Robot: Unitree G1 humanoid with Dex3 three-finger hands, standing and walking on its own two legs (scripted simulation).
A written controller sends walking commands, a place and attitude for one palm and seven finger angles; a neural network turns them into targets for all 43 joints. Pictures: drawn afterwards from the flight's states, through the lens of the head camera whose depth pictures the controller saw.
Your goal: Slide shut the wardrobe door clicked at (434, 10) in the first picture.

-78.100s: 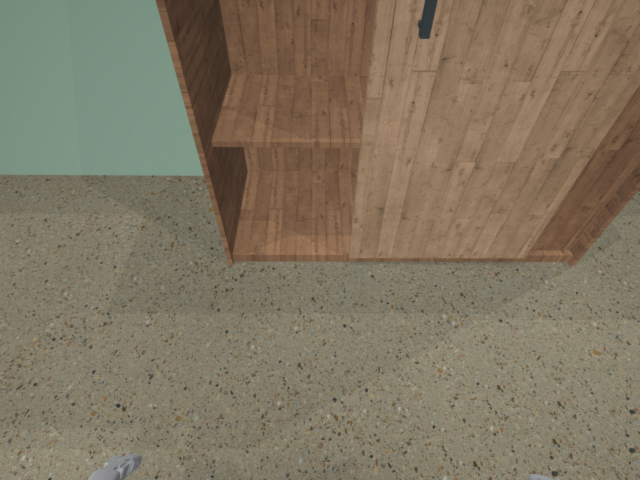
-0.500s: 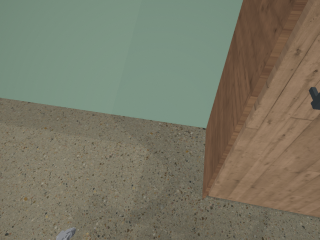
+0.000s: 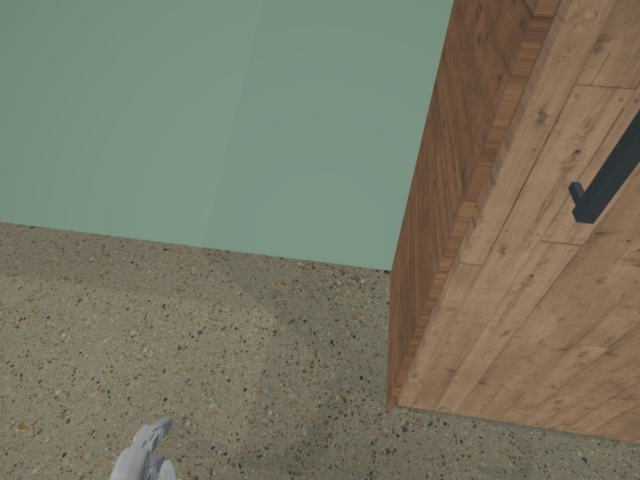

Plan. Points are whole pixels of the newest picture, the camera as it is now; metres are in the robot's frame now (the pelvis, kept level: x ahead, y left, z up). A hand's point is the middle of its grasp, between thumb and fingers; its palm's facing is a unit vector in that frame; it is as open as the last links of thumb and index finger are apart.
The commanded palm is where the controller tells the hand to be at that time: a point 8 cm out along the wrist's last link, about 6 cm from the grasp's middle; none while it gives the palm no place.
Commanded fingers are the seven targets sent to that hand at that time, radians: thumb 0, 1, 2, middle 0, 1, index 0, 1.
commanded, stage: slip the hand off the handle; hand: right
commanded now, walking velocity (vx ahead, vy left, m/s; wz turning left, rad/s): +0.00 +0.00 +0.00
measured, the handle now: (630, 127) +0.43 -0.32 +0.25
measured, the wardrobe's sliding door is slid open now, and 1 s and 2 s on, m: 0.01 0.01 0.01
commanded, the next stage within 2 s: draw the hand back to the body in 0.24 s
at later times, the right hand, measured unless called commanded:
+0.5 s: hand out of the picture +0.28 -0.34 +0.21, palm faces +0.31 +0.95 -0.06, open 14.7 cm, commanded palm +0.23 -0.38 +0.22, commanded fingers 0.00 0.55 -0.20 0.25 1.15 0.25 1.15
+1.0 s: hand out of the picture +0.23 -0.31 +0.18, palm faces +0.46 +0.85 -0.24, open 14.0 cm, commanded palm +0.17 -0.34 +0.20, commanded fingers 0.00 0.08 -0.43 0.23 0.87 0.23 0.87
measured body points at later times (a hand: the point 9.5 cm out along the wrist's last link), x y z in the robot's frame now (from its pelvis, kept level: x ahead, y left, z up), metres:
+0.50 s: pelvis -0.01 +0.00 +0.01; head -0.02 +0.00 +0.46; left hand +0.18 +0.21 -0.07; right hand +0.26 -0.39 +0.22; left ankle -0.04 +0.10 -0.73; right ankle +0.05 -0.08 -0.73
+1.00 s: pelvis -0.02 +0.01 +0.01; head -0.04 +0.01 +0.46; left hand +0.20 +0.21 -0.05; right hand +0.20 -0.36 +0.20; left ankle -0.04 +0.10 -0.73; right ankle +0.05 -0.08 -0.73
